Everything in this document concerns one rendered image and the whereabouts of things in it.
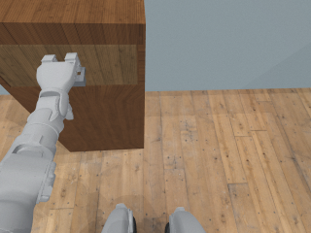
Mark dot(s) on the left robot thigh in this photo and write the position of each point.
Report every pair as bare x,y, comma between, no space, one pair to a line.
120,220

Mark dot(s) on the drawer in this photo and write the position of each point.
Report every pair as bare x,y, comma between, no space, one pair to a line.
105,64

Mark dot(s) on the left robot hand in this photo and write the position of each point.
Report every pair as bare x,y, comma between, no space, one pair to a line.
59,74

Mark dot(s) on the left robot forearm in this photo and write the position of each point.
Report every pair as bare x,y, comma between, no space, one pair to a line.
41,132

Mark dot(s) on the robot left upper arm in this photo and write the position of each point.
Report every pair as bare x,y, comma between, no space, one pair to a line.
25,181

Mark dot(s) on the robot right shin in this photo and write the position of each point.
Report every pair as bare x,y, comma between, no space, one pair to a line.
178,210

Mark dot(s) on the handle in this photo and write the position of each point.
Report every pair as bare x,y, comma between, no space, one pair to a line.
81,79

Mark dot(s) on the cabinet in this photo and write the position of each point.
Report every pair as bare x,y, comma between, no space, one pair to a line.
105,116

